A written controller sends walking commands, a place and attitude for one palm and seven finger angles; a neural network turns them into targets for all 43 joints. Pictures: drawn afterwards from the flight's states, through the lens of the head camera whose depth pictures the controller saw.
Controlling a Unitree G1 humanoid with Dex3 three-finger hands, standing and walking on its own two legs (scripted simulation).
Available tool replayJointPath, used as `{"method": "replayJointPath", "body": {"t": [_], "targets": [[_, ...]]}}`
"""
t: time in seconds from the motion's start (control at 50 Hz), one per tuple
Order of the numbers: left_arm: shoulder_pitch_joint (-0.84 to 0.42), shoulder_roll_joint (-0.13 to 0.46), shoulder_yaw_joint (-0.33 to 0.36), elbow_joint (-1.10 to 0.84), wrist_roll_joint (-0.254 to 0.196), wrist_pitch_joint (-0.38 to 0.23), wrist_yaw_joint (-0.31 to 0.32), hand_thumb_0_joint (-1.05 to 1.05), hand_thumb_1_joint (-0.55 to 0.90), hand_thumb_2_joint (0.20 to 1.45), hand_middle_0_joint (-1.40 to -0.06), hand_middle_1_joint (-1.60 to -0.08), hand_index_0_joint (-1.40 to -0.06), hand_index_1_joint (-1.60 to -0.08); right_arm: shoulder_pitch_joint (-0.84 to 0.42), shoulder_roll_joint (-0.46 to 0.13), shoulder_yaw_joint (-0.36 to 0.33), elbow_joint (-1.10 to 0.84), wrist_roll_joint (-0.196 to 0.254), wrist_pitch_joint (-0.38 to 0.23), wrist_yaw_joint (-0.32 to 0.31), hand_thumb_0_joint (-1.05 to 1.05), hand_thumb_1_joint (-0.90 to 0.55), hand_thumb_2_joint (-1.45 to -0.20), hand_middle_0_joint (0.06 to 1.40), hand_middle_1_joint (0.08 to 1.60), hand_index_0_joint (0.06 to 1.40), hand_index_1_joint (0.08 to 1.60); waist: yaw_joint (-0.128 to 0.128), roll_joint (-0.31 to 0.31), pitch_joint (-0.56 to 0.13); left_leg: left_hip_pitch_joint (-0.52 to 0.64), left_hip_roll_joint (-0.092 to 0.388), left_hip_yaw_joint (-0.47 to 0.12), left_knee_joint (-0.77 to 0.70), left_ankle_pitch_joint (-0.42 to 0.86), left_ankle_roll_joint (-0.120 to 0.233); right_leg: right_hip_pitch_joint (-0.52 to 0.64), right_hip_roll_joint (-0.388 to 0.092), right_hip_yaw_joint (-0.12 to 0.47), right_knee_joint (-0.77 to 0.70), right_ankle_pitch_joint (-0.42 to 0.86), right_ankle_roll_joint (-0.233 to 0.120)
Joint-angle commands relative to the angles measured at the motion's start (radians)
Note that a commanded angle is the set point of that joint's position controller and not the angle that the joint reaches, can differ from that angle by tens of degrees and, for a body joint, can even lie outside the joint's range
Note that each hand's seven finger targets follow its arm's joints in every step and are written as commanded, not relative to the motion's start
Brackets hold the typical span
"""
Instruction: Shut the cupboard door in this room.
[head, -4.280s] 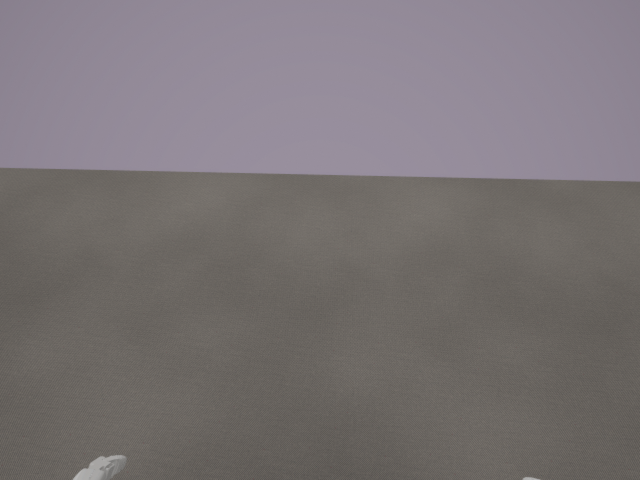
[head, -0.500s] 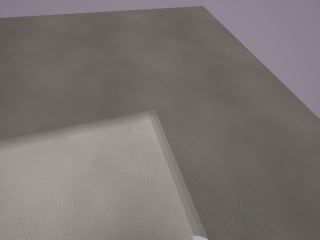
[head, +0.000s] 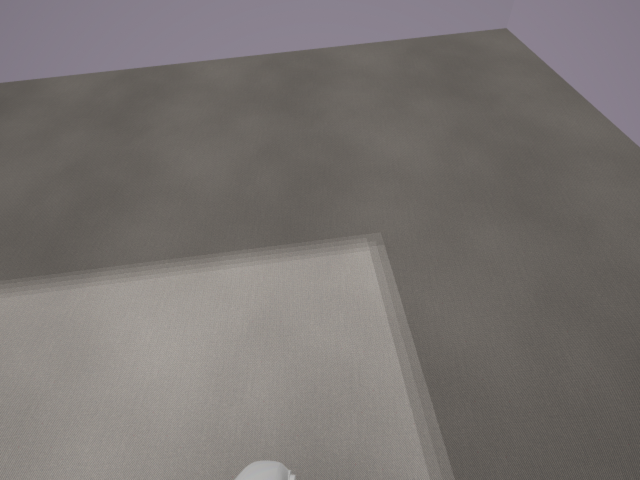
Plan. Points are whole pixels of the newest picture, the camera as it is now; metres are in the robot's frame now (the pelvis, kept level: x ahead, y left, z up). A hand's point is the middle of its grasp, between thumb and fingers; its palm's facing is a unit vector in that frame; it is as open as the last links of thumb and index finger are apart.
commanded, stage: turn or walk to find it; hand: left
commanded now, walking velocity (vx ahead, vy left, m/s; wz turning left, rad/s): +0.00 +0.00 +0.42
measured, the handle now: out of the picture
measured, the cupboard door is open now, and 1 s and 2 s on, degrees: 83 83 83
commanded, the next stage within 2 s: none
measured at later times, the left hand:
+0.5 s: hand out of the picture -0.02 +0.27 -0.17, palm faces +0.25 -0.94 -0.25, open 7.4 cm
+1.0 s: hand out of the picture -0.08 +0.21 -0.16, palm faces +0.44 -0.86 -0.24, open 7.4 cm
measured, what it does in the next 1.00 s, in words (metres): steps on the spot, turning left: left foot, then right foot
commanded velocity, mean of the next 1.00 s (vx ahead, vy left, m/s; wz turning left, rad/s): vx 0.00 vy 0.00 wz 0.42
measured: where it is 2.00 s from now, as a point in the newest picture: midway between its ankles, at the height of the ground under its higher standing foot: outside the picture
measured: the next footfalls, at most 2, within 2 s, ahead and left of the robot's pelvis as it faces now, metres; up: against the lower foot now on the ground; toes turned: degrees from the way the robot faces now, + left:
left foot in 0.24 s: +0.01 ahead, +0.15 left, +0.00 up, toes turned +11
right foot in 0.68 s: +0.03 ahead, -0.08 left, +0.00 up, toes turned +14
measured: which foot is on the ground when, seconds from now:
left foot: up 0.00-0.22, down 0.24-0.68, up 0.70-1.00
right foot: down 0.00-0.24, up 0.26-0.66, down 0.68-1.00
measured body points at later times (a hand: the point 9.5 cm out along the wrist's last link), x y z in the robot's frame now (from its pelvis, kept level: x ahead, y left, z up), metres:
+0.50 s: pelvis -0.03 +0.05 +0.00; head -0.01 +0.07 +0.45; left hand -0.03 +0.32 -0.15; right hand +0.11 -0.17 -0.14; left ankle -0.03 +0.15 -0.74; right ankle -0.01 -0.10 -0.68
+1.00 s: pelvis -0.06 +0.02 +0.00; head -0.03 +0.02 +0.45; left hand -0.11 +0.26 -0.14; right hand +0.09 -0.21 -0.15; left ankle -0.13 +0.14 -0.70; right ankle -0.01 -0.09 -0.74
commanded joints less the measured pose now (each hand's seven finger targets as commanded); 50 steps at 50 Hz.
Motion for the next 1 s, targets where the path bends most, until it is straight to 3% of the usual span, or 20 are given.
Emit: {"method": "replayJointPath", "body": {"t": [0.0, 0.1, 0.16, 0.18, 0.2, 0.22, 0.24, 0.26, 0.3, 0.34, 0.5, 0.56, 0.62, 0.64, 0.66, 0.68, 0.7, 0.76, 0.92, 0.98], "targets": [[0.038, 0.215, 0.056, -0.043, 0.001, -0.022, 0.016, 0.000, 0.900, 0.900, -0.200, -0.300, -0.200, -0.300, -0.066, -0.049, -0.001, -0.074, 0.002, -0.021, -0.006, 0.000, -0.900, -0.900, 0.200, 0.300, 0.200, 0.300, 0.049, -0.204, -0.012, -0.036, 0.036, 0.031, -0.091, -0.043, -0.020, 0.076, -0.254, 0.146, -0.194, 0.278, -0.104], [0.076, 0.256, 0.069, -0.011, 0.008, -0.015, 0.012, 0.000, 0.900, 0.900, -0.200, -0.300, -0.200, -0.300, -0.108, -0.036, 0.017, -0.084, 0.013, -0.035, -0.009, 0.000, -0.900, -0.900, 0.200, 0.300, 0.200, 0.300, 0.074, -0.248, -0.057, 0.065, 0.030, 0.085, -0.325, -0.108, -0.006, 0.120, -0.279, 0.123, -0.120, 0.439, -0.120], [0.063, 0.263, 0.073, 0.000, 0.002, -0.008, 0.010, 0.000, 0.900, 0.900, -0.200, -0.300, -0.200, -0.300, -0.050, -0.044, 0.021, -0.069, 0.014, -0.048, -0.016, 0.000, -0.900, -0.900, 0.200, 0.300, 0.200, 0.300, 0.042, -0.233, -0.101, 0.201, 0.018, 0.122, -0.542, 0.020, 0.008, 0.095, -0.267, 0.073, -0.030, 0.465, -0.071], [0.053, 0.254, 0.072, 0.002, -0.006, -0.002, 0.008, 0.000, 0.900, 0.900, -0.200, -0.300, -0.200, -0.300, -0.013, -0.060, 0.017, -0.060, 0.012, -0.055, -0.015, 0.000, -0.900, -0.900, 0.200, 0.300, 0.200, 0.300, 0.015, -0.184, -0.111, 0.305, 0.029, 0.112, -0.682, 0.144, 0.021, 0.029, -0.246, 0.033, 0.040, 0.397, -0.026], [0.058, 0.216, 0.067, -0.013, -0.014, 0.004, 0.005, 0.000, 0.900, 0.900, -0.200, -0.300, -0.200, -0.300, 0.023, -0.126, 0.004, -0.056, 0.008, -0.065, -0.014, 0.000, -0.900, -0.900, 0.200, 0.300, 0.200, 0.300, -0.004, 0.002, -0.141, 0.443, 0.146, -0.034, -0.771, 0.295, 0.061, -0.111, -0.177, -0.022, 0.200, 0.199, 0.032], [0.051, 0.147, 0.050, -0.054, -0.016, 0.010, -0.002, 0.000, 0.900, 0.900, -0.200, -0.300, -0.200, -0.300, 0.052, -0.221, -0.016, -0.061, 0.002, -0.068, -0.019, 0.000, -0.900, -0.900, 0.200, 0.300, 0.200, 0.300, -0.016, 0.284, -0.111, 0.505, 0.387, -0.319, -0.792, 0.645, 0.182, -0.355, -0.058, -0.043, 0.392, -0.311, 0.102], [-0.023, 0.164, 0.043, -0.070, -0.005, 0.022, 0.004, 0.000, 0.900, 0.900, -0.200, -0.300, -0.200, -0.300, 0.095, -0.229, -0.020, -0.044, 0.001, -0.062, -0.027, 0.000, -0.900, -0.900, 0.200, 0.300, 0.200, 0.300, -0.055, 0.208, -0.118, 0.417, 0.417, -0.319, -0.798, 0.599, 0.252, -0.324, -0.044, 0.050, 0.524, -0.368, 0.090], [-0.057, 0.150, 0.048, -0.062, -0.007, 0.028, 0.006, 0.000, 0.900, 0.900, -0.200, -0.300, -0.200, -0.300, 0.065, -0.212, -0.017, -0.040, -0.002, -0.065, -0.039, 0.000, -0.900, -0.900, 0.200, 0.300, 0.200, 0.300, -0.042, 0.239, -0.093, 0.377, 0.369, -0.304, -0.805, 0.529, 0.248, -0.356, -0.044, 0.095, 0.587, -0.321, 0.089], [-0.035, 0.166, 0.053, -0.029, -0.009, 0.025, -0.007, 0.000, 0.900, 0.900, -0.200, -0.300, -0.200, -0.300, -0.046, -0.155, 0.005, -0.071, 0.000, -0.067, -0.045, 0.000, -0.900, -0.900, 0.200, 0.300, 0.200, 0.300, 0.006, 0.149, -0.038, 0.305, 0.289, -0.213, -0.810, 0.451, 0.217, -0.340, -0.049, 0.116, 0.612, -0.185, 0.090], [-0.004, 0.160, 0.051, -0.009, -0.008, 0.023, -0.011, 0.000, 0.900, 0.900, -0.200, -0.300, -0.200, -0.300, -0.055, -0.144, 0.010, -0.080, 0.002, -0.074, -0.046, 0.000, -0.900, -0.900, 0.200, 0.300, 0.200, 0.300, 0.015, 0.100, -0.047, 0.325, 0.242, -0.167, -0.808, 0.512, 0.202, -0.313, -0.033, 0.108, 0.585, -0.137, 0.098], [-0.048, 0.144, 0.045, -0.044, -0.014, 0.022, -0.003, 0.000, 0.900, 0.900, -0.200, -0.300, -0.200, -0.300, -0.013, -0.154, -0.004, -0.080, -0.003, -0.063, -0.041, 0.000, -0.900, -0.900, 0.200, 0.300, 0.200, 0.300, -0.010, 0.092, -0.057, 0.338, 0.243, -0.261, -0.803, 0.453, 0.233, -0.243, 0.006, 0.113, 0.368, -0.173, 0.102], [-0.027, 0.132, 0.043, -0.053, -0.018, 0.015, 0.001, 0.000, 0.900, 0.900, -0.200, -0.300, -0.200, -0.300, -0.027, -0.155, -0.010, -0.093, -0.007, -0.057, -0.037, 0.000, -0.900, -0.900, 0.200, 0.300, 0.200, 0.300, 0.000, 0.118, -0.071, 0.290, 0.224, -0.296, -0.780, 0.465, 0.225, -0.145, 0.035, 0.103, 0.228, -0.156, 0.089], [0.067, 0.147, 0.048, -0.034, -0.019, -0.002, 0.006, 0.000, 0.900, 0.900, -0.200, -0.300, -0.200, -0.300, -0.052, -0.142, -0.013, -0.102, 0.002, -0.055, -0.032, 0.000, -0.900, -0.900, 0.200, 0.300, 0.200, 0.300, 0.051, 0.068, -0.107, 0.189, 0.163, -0.274, -0.686, 0.403, 0.168, 0.060, 0.037, 0.091, -0.069, 0.041, 0.082], [0.090, 0.198, 0.055, -0.034, -0.011, -0.012, 0.011, 0.000, 0.900, 0.900, -0.200, -0.300, -0.200, -0.300, -0.044, -0.102, -0.010, -0.109, 0.011, -0.056, -0.026, 0.000, -0.900, -0.900, 0.200, 0.300, 0.200, 0.300, 0.059, -0.050, -0.118, 0.076, 0.092, -0.214, -0.582, 0.254, 0.111, 0.176, -0.066, 0.189, -0.183, 0.061, 0.056], [0.096, 0.283, 0.072, -0.038, 0.004, -0.019, 0.018, 0.000, 0.900, 0.900, -0.200, -0.300, -0.200, -0.300, -0.033, -0.034, 0.003, -0.135, 0.015, -0.056, -0.020, 0.000, -0.900, -0.900, 0.200, 0.300, 0.200, 0.300, 0.060, -0.309, -0.097, -0.098, -0.056, -0.042, -0.378, -0.060, 0.036, 0.224, -0.316, 0.447, -0.246, 0.098, -0.046], [0.074, 0.298, 0.074, -0.060, -0.004, -0.014, 0.016, 0.000, 0.900, 0.900, -0.200, -0.300, -0.200, -0.300, -0.062, -0.078, -0.011, -0.144, 0.002, -0.043, -0.023, 0.000, -0.900, -0.900, 0.200, 0.300, 0.200, 0.300, 0.076, -0.312, -0.080, -0.081, -0.040, -0.052, -0.175, -0.193, 0.030, 0.077, -0.407, 0.478, -0.273, 0.080, -0.130], [0.028, 0.270, 0.077, -0.066, -0.005, -0.012, 0.022, 0.000, 0.900, 0.900, -0.200, -0.300, -0.200, -0.300, -0.077, -0.090, -0.018, -0.137, -0.001, -0.030, -0.021, 0.000, -0.900, -0.900, 0.200, 0.300, 0.200, 0.300, 0.057, -0.289, -0.045, -0.073, -0.020, -0.074, -0.046, -0.168, 0.034, -0.003, -0.374, 0.459, -0.283, 0.038, -0.142], [-0.074, 0.198, 0.049, -0.087, -0.005, -0.019, 0.014, 0.000, 0.900, 0.900, -0.200, -0.300, -0.200, -0.300, -0.004, -0.068, -0.013, -0.075, -0.004, -0.020, -0.005, 0.000, -0.900, -0.900, 0.200, 0.300, 0.200, 0.300, -0.005, -0.176, 0.007, -0.064, 0.014, -0.028, 0.088, 0.001, 0.010, -0.043, -0.227, 0.212, -0.232, 0.096, -0.081], [0.059, 0.249, 0.064, -0.022, 0.006, -0.017, 0.013, 0.000, 0.900, 0.900, -0.200, -0.300, -0.200, -0.300, -0.104, -0.035, 0.012, -0.086, 0.008, -0.031, -0.006, 0.000, -0.900, -0.900, 0.200, 0.300, 0.200, 0.300, 0.070, -0.228, -0.031, 0.022, 0.033, 0.071, -0.258, -0.094, -0.014, 0.098, -0.268, 0.131, -0.145, 0.382, -0.115], [0.063, 0.272, 0.072, -0.008, 0.006, -0.011, 0.010, 0.000, 0.900, 0.900, -0.200, -0.300, -0.200, -0.300, -0.079, -0.035, 0.018, -0.080, 0.015, -0.041, -0.012, 0.000, -0.900, -0.900, 0.200, 0.300, 0.200, 0.300, 0.063, -0.244, -0.070, 0.118, 0.018, 0.113, -0.408, -0.069, -0.003, 0.103, -0.276, 0.102, -0.080, 0.466, -0.102]]}}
